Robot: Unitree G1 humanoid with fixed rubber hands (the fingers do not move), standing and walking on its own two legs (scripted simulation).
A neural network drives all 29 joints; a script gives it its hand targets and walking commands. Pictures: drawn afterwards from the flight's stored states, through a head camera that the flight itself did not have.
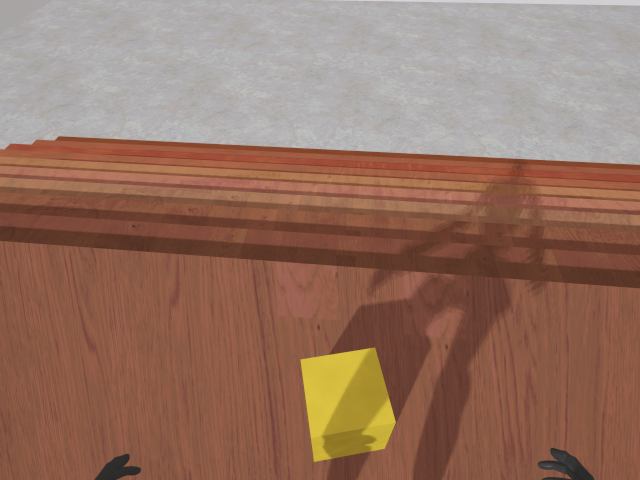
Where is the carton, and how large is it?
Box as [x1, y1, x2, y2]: [300, 348, 395, 461]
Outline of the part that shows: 374,348 300,359 314,461 384,448 395,421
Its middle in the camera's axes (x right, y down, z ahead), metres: +0.07 +0.47 +1.09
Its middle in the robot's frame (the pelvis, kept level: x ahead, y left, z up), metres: +0.42 -0.03 -0.66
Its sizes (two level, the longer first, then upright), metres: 0.210 0.200 0.250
